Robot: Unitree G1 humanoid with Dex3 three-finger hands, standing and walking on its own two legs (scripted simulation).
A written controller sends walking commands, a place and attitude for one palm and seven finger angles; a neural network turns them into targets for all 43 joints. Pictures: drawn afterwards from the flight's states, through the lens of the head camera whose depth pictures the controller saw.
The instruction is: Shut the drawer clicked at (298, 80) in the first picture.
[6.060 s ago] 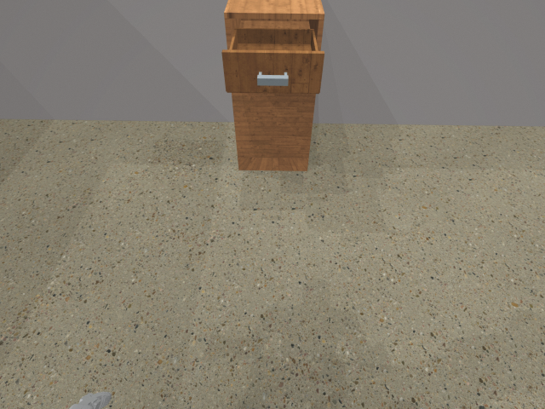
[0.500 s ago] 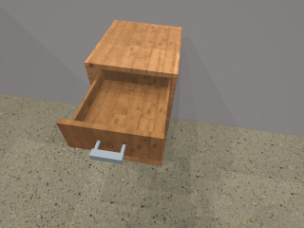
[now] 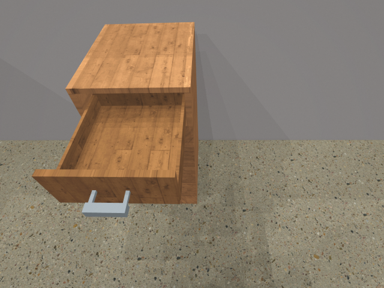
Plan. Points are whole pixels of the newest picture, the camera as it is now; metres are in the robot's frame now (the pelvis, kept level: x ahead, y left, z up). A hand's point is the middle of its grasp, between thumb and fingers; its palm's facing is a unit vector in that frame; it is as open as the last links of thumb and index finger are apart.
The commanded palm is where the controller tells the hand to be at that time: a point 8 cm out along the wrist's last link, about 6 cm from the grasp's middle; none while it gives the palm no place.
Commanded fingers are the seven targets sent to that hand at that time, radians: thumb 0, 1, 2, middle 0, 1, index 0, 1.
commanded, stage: come to a stop and stand still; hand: left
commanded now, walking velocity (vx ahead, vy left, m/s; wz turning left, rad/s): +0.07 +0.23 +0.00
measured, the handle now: (108, 201) +0.31 +0.23 -0.05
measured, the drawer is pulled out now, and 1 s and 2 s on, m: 0.30 0.30 0.30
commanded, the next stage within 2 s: none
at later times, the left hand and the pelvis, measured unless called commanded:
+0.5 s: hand out of the picture -0.08 +0.18 -0.15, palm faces +0.15 -0.96 -0.25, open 7.4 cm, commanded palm none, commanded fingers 0.00 0.90 0.90 -0.20 -0.30 -0.20 -0.30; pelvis -0.05 -0.01 +0.02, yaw +2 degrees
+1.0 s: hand out of the picture -0.01 +0.19 -0.17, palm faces +0.04 -0.98 -0.22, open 7.3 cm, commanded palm none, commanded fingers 0.00 0.90 0.90 -0.20 -0.30 -0.20 -0.30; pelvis -0.02 +0.01 +0.00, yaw +1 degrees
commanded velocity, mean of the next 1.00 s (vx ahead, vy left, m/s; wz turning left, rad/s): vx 0.07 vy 0.01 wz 0.00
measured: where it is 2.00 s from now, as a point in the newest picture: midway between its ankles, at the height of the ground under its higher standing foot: outside the picture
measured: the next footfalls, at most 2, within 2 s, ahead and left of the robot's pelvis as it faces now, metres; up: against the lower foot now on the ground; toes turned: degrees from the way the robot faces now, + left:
left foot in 0.60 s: +0.03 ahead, +0.13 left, +0.00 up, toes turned +5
right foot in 0.96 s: +0.05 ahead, -0.09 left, +0.00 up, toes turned +0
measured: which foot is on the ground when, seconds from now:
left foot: up 0.00-0.58, down 0.60-1.00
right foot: down 0.00-0.60, up 0.62-0.94, down 0.96-1.00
